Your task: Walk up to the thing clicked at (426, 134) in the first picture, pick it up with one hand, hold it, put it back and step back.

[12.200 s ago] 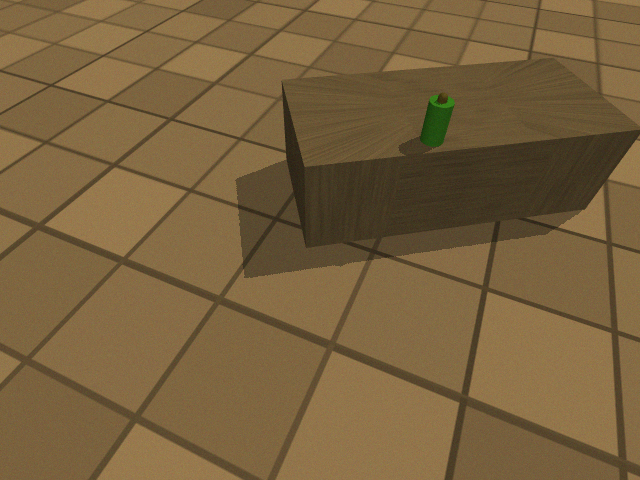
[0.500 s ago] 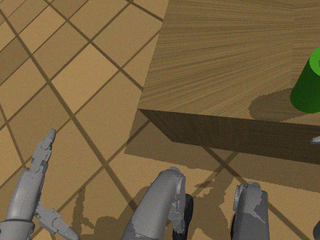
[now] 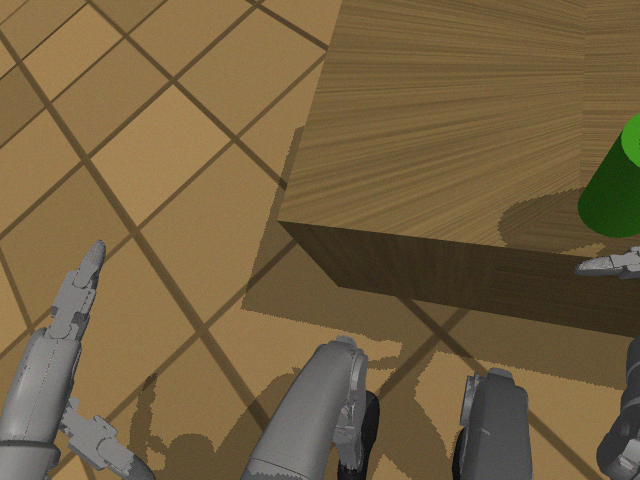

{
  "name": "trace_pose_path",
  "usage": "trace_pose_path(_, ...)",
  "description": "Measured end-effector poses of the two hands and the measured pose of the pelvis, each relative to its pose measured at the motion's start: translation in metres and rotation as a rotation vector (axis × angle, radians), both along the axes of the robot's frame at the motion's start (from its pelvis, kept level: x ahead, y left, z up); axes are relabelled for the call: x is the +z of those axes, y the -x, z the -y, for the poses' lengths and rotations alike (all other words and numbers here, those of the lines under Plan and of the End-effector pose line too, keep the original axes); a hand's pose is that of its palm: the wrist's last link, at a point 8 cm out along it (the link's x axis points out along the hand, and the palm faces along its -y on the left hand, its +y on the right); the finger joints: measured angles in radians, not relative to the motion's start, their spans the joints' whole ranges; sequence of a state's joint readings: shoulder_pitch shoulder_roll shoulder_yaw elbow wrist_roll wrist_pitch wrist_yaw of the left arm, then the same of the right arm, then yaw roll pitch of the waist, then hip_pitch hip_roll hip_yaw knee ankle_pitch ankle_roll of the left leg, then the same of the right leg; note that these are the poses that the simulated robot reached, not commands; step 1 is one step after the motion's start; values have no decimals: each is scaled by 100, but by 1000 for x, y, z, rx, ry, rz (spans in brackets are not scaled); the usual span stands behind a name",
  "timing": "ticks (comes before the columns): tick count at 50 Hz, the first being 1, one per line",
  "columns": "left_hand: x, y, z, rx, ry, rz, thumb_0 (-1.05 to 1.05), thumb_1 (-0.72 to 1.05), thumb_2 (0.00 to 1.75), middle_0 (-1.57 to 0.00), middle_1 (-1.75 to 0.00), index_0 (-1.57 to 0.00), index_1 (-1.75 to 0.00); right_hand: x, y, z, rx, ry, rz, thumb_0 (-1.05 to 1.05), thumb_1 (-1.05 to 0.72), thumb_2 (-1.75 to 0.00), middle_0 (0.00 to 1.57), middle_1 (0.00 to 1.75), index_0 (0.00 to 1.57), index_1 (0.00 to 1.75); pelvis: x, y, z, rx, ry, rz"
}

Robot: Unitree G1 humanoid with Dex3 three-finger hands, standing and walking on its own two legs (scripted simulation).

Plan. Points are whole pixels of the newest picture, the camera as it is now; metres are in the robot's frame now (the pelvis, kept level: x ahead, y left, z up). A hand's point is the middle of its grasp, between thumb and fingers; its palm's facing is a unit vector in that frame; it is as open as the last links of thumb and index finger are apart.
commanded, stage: close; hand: right
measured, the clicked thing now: out of the picture +0.51 -0.25 -0.05
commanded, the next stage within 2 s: settle in 0.66 s
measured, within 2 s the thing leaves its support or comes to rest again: leaves its support in 1.32 s
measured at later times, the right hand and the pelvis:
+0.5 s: hand out of the picture +0.48 -0.26 -0.05, palm faces +0.31 +0.95 +0.01, open 12.4 cm; pelvis +0.00 -0.01 +0.00, yaw +0 degrees
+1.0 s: hand out of the picture +0.48 -0.25 -0.04, palm faces +0.29 +0.96 -0.02, open 11.3 cm; pelvis +0.00 +0.00 +0.01, yaw +0 degrees
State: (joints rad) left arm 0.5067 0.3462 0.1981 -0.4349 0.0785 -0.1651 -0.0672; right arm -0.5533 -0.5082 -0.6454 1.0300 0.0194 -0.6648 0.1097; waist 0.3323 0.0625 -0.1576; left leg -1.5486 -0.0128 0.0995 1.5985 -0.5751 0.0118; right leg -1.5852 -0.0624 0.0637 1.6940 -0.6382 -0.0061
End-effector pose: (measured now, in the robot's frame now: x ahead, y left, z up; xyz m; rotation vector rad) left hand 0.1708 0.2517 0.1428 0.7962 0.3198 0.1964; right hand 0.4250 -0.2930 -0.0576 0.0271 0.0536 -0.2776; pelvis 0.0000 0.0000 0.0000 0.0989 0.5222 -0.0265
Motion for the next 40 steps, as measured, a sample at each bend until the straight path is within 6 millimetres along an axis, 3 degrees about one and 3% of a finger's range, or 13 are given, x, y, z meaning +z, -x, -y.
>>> trace_pose_path(14, -4, 4, 7, 10, 18, -20, -1, -54, 6, -6, -5, -6, -6, 4, -23, 0, -6, -3, 1, -2, 55, -4, 41, 22, 42, 21, -1, -2, 6, 8, -3, -15)
trace_pose_path(28, -15, 6, 5, 45, 55, -58, -1, -53, 4, -6, -5, -6, -5, 18, -21, 10, -43, 19, 10, -1, 30, -38, 75, 60, 86, 63, 2, -3, 8, 2, -4, -12)
trace_pose_path(40, -6, 4, 2, 36, 46, -40, -1, -52, 3, -5, -4, -6, -5, 18, -21, 10, -46, 17, -10, -5, 48, -69, 70, 83, 81, 89, 5, -2, 6, 2, -1, -8)
